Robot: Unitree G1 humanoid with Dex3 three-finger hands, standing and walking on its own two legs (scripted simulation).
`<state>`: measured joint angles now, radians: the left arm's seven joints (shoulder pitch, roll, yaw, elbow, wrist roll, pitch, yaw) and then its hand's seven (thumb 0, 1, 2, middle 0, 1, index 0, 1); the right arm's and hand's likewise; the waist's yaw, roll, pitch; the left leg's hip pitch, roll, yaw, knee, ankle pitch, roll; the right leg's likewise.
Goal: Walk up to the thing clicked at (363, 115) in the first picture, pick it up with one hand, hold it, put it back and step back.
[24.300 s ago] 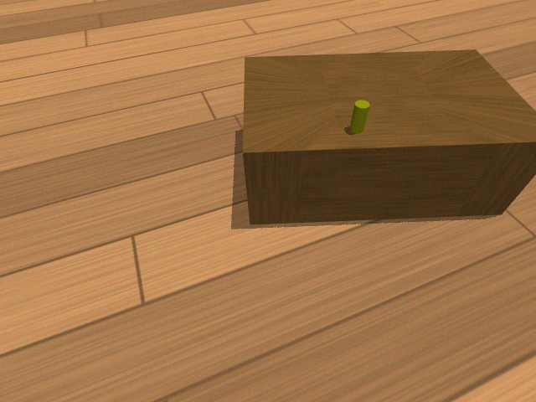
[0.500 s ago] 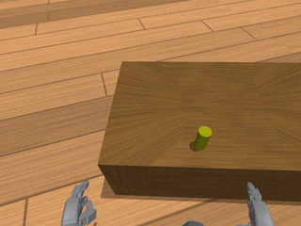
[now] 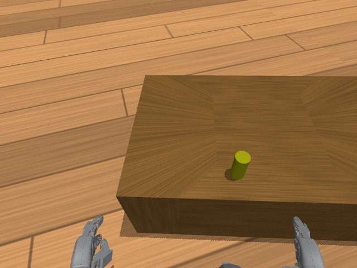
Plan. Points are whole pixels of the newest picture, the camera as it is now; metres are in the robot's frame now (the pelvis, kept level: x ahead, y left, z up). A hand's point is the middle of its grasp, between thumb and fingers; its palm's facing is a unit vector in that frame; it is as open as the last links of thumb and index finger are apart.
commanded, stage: home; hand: right
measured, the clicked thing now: (239, 165) +0.50 -0.18 -0.22
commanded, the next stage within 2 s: stand in 0.60 s
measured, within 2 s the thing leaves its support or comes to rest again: neither
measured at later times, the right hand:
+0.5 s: hand (276, 261) +0.16 -0.18 -0.06, palm faces +0.14 +0.95 -0.28, open 17.5 cm
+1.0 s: hand out of the picture +0.11 -0.25 -0.12, palm faces -0.03 +0.92 -0.38, open 13.0 cm
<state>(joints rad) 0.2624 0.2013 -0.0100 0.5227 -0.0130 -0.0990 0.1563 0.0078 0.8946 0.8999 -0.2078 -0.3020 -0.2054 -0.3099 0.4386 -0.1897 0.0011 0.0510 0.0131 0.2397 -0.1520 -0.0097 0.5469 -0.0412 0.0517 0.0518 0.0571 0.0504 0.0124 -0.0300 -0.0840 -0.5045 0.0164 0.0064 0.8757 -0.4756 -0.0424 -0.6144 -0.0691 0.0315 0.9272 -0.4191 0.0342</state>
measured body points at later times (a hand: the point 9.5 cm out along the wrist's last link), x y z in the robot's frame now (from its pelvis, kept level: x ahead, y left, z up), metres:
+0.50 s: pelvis -0.01 +0.00 +0.00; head +0.01 +0.00 +0.45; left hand +0.15 +0.25 -0.08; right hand +0.15 -0.23 -0.04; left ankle -0.02 +0.15 -0.69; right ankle +0.03 -0.14 -0.69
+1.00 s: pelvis +0.00 +0.00 +0.01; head +0.01 +0.00 +0.46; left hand +0.11 +0.29 -0.10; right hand +0.11 -0.29 -0.09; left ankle -0.02 +0.15 -0.69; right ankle +0.03 -0.14 -0.69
